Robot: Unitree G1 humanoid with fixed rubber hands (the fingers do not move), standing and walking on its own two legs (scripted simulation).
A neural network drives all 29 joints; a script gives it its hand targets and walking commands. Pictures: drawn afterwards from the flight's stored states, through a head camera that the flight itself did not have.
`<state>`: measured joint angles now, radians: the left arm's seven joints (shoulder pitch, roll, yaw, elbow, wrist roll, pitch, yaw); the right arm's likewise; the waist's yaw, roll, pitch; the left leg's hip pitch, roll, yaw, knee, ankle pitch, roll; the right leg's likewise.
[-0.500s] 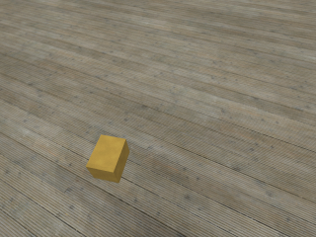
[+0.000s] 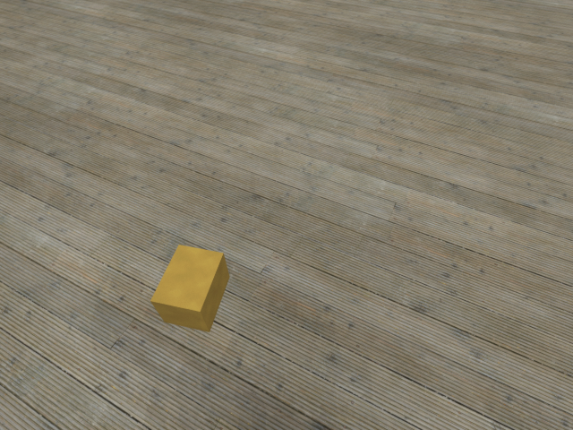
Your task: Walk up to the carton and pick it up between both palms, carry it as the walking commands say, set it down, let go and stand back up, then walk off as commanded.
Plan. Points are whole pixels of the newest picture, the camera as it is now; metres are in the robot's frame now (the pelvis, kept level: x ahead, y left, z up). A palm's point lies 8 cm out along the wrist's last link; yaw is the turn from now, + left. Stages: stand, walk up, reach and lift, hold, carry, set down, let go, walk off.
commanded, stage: stand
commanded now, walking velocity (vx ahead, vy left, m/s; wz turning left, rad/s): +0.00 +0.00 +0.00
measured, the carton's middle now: (193, 287) +0.67 +0.38 -0.68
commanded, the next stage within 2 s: none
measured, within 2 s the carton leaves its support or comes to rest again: neither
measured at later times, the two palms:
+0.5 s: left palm out of the picture +0.04 +0.26 -0.13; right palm out of the picture +0.06 -0.26 -0.13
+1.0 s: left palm out of the picture +0.06 +0.26 -0.13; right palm out of the picture +0.07 -0.27 -0.13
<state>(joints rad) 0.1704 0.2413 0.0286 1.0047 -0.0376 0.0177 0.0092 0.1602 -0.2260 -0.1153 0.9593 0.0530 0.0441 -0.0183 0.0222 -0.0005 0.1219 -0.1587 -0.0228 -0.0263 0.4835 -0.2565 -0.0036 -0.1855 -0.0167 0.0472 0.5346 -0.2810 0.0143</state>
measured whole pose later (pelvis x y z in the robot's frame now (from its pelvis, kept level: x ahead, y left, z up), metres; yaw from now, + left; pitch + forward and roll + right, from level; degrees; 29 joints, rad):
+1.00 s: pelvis +0.00 -0.01 +0.00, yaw +0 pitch -4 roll +1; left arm 0.16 0.24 0.03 1.03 -0.04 0.01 0.02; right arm 0.16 -0.23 -0.12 1.03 0.05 0.02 -0.02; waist 0.02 -0.01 0.12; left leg -0.15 -0.02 -0.03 0.45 -0.24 -0.01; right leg -0.19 -0.02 0.05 0.53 -0.28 0.01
